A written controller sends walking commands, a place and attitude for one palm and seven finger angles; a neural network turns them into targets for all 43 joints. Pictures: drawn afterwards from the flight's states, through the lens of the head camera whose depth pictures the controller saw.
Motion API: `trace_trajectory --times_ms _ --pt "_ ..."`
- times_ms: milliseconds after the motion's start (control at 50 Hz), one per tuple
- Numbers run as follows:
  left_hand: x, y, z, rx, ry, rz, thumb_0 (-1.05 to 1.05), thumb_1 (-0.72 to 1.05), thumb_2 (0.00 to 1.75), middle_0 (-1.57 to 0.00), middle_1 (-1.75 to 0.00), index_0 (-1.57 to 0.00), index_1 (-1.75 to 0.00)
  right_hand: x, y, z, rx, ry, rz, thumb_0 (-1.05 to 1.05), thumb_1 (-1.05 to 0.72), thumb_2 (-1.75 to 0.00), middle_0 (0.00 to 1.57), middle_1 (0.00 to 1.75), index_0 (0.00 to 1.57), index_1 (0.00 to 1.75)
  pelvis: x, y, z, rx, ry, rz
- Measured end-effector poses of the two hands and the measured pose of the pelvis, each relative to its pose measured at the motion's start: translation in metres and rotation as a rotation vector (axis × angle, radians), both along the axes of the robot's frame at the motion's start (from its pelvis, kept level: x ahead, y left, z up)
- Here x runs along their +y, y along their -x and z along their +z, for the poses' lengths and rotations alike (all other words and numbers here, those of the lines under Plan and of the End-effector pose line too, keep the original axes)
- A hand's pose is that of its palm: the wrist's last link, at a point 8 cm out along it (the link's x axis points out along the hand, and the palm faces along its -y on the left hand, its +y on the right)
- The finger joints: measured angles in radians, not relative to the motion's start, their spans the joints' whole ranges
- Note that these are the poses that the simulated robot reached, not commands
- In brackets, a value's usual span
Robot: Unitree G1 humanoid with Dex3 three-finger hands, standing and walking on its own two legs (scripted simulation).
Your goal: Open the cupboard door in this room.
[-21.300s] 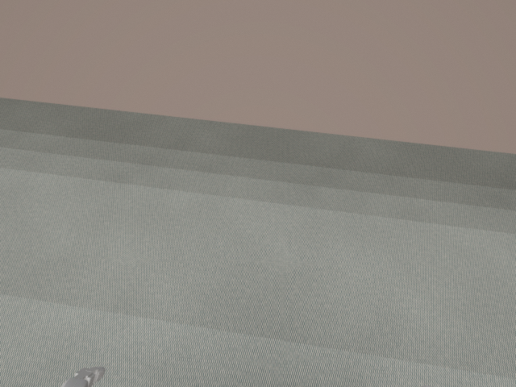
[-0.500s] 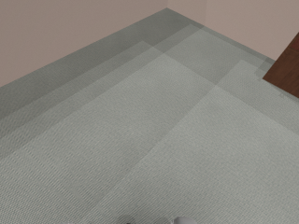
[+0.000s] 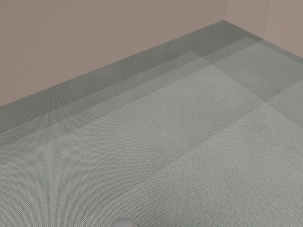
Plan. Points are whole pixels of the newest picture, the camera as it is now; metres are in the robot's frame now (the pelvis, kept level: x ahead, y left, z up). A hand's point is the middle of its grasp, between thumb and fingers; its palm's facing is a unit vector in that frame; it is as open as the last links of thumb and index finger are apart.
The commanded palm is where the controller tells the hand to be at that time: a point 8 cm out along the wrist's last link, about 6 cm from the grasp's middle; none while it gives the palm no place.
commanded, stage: turn or walk to find it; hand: left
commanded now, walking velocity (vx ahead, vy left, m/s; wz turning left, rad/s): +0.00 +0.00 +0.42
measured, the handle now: out of the picture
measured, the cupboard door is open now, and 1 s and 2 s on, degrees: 0 0 0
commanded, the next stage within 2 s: stand and wait in 2.00 s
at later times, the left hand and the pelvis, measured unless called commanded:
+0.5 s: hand out of the picture +0.02 +0.28 -0.17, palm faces +0.23 -0.94 -0.26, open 7.4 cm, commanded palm none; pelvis -0.01 +0.04 +0.00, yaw +12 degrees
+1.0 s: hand out of the picture -0.04 +0.18 -0.16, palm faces +0.43 -0.87 -0.25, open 7.4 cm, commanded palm none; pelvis -0.02 -0.01 +0.00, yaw +26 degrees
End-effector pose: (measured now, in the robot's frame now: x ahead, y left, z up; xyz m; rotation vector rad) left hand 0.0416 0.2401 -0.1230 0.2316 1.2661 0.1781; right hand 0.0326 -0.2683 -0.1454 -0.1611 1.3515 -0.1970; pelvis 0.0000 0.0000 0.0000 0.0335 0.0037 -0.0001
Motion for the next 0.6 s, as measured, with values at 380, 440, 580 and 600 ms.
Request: trace_trajectory --times_ms 380,440,580,600 --pt "0.076 0.081 -0.025 0.106 0.038 0.239 0.00 0.91 0.90 -0.20 -0.29 -0.20 -0.30 0.096 -0.094 0.029 -0.156 0.037 0.278 0.00 -0.90 -0.90 0.20 0.30 0.20 0.30 0.049 0.009 0.001 -0.001 0.061 0.163" --pt "0.080 0.063 -0.019 0.041 0.024 0.238 0.00 0.91 0.90 -0.20 -0.29 -0.20 -0.30 0.097 -0.089 0.027 -0.145 0.026 0.285 0.00 -0.90 -0.90 0.20 0.30 0.20 0.30 0.049 0.009 0.002 -0.005 0.058 0.183" --pt "0.068 0.018 -0.006 -0.083 -0.007 0.218 0.00 0.91 0.90 -0.19 -0.29 -0.20 -0.30 0.076 -0.066 0.012 -0.075 -0.002 0.271 0.00 -0.90 -0.90 0.21 0.30 0.20 0.30 0.032 0.007 -0.001 -0.012 0.039 0.234" --pt "0.064 0.012 -0.005 -0.099 -0.011 0.216 0.00 0.91 0.90 -0.19 -0.29 -0.20 -0.30 0.071 -0.063 0.008 -0.061 -0.006 0.268 0.00 -0.90 -0.90 0.21 0.30 0.20 0.30 0.028 0.007 -0.002 -0.012 0.035 0.243"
